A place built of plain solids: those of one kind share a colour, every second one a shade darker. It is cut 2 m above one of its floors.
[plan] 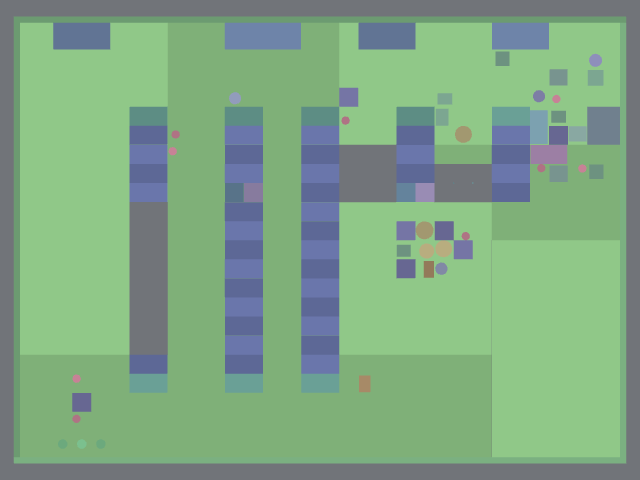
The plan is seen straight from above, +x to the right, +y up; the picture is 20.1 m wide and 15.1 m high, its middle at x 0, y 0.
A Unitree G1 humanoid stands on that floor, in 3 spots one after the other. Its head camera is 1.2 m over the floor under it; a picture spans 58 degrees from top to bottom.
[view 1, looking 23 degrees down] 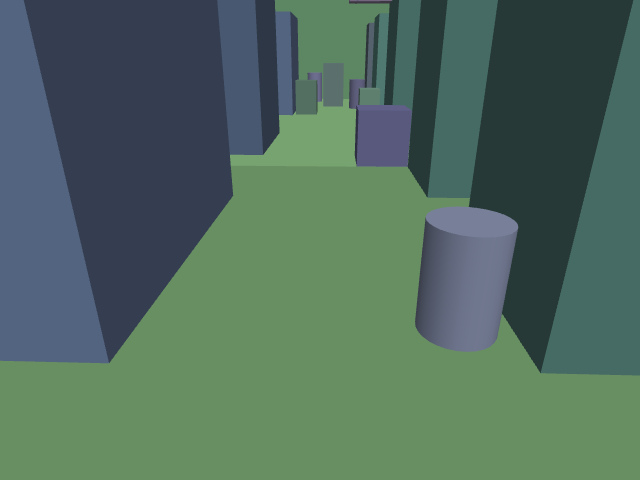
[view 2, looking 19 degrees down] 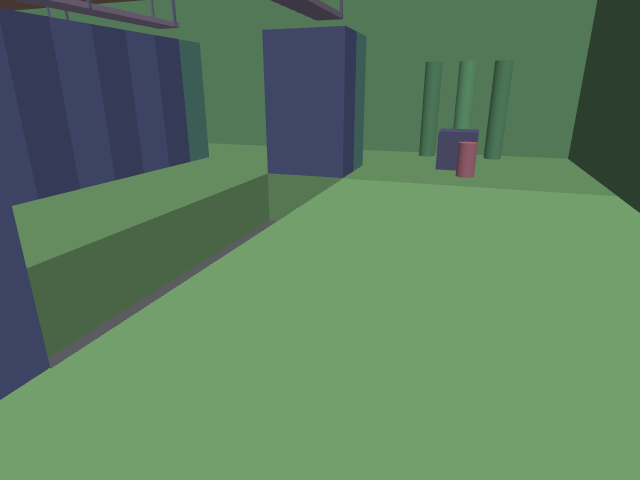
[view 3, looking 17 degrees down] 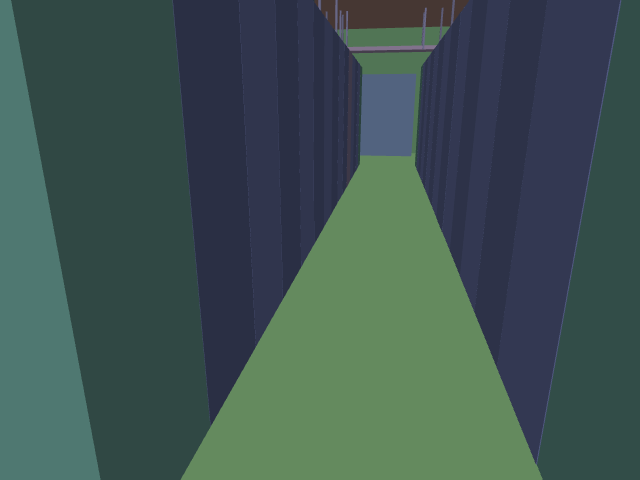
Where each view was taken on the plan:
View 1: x -4.45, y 5.05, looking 2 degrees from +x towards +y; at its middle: floor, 3.07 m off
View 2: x -7.71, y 2.38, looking -71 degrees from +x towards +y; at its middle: floor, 3.69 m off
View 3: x -1.15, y -5.53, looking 99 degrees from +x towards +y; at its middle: floor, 4.10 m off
